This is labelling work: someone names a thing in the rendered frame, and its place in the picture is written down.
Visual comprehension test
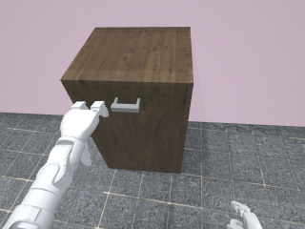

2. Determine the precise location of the cabinet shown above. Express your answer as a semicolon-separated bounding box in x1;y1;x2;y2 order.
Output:
60;27;193;174

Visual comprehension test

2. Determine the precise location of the handle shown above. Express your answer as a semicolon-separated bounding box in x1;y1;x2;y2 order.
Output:
111;97;141;113

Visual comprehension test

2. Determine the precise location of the drawer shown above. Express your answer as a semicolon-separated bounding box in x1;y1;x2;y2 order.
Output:
69;83;187;113

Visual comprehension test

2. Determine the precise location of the right robot hand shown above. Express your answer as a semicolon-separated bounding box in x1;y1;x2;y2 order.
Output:
227;200;263;229

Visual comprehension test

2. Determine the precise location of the left robot forearm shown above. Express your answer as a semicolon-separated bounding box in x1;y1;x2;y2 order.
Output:
2;136;85;229

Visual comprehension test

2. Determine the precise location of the left robot hand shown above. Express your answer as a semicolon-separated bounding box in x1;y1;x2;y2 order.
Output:
60;101;109;166

